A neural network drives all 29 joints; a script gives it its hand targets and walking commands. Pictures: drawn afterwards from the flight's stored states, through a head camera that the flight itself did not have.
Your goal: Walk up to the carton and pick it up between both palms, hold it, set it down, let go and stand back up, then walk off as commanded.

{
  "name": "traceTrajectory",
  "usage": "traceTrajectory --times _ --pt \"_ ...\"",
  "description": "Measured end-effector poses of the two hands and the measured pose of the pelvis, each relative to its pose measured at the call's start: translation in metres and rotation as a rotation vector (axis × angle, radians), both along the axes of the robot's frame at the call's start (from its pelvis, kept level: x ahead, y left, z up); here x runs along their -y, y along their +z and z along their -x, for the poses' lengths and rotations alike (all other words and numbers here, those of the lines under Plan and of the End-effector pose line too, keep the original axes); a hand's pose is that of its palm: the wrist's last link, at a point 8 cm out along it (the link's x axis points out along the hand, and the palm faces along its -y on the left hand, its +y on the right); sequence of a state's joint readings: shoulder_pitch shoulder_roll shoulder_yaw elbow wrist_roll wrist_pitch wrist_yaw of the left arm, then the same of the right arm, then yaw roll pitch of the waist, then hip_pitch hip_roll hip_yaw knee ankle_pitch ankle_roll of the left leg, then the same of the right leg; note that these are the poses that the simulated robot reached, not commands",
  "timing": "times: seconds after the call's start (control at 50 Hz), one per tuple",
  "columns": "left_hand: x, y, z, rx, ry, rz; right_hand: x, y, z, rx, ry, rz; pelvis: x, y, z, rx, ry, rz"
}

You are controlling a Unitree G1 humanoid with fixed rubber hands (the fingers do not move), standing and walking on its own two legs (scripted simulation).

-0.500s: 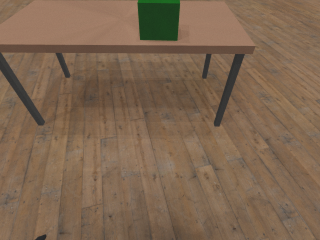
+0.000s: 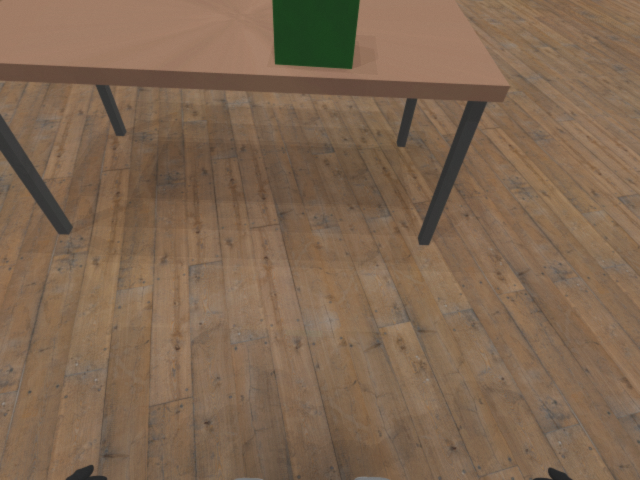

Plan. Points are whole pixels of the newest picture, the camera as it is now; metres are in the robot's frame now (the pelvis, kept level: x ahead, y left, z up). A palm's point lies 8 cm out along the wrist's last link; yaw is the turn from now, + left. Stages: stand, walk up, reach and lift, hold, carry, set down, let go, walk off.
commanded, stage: stand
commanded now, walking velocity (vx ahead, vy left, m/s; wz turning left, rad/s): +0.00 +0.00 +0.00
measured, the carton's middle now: (316, 18) +1.22 +0.02 +0.07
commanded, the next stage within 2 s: none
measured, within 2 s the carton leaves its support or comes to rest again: neither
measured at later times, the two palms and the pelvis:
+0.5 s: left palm out of the picture +0.09 +0.31 -0.09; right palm out of the picture +0.11 -0.31 -0.08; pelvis +0.00 +0.00 +0.00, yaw +0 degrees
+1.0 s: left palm out of the picture +0.09 +0.31 -0.09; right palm out of the picture +0.11 -0.31 -0.08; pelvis +0.00 +0.00 +0.00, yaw +0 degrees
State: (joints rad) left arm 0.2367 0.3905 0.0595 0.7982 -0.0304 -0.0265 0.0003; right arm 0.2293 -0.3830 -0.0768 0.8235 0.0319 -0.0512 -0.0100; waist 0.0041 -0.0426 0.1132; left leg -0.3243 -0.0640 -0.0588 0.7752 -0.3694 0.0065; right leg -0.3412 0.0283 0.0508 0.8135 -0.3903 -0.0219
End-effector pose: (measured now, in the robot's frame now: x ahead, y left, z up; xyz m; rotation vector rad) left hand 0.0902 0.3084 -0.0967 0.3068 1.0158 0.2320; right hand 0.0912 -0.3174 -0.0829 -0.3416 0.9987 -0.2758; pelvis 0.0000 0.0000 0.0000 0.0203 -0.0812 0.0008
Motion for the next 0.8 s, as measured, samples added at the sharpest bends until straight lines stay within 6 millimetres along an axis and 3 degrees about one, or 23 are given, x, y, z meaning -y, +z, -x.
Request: traceTrajectory --times 0.26,0.8 --pt "-0.001 0.002 0.0 0.012 0.0 -0.004 -0.002 0.004 -0.018 0.053 0.015 -0.007 0.0 0.0 0.002 0.003 0.0 0.0" --pt "-0.002 0.006 0.001 0.009 0.002 -0.015 -0.004 0.0 -0.018 0.042 0.015 -0.024 0.0 0.0 0.002 0.002 0.0 0.0"
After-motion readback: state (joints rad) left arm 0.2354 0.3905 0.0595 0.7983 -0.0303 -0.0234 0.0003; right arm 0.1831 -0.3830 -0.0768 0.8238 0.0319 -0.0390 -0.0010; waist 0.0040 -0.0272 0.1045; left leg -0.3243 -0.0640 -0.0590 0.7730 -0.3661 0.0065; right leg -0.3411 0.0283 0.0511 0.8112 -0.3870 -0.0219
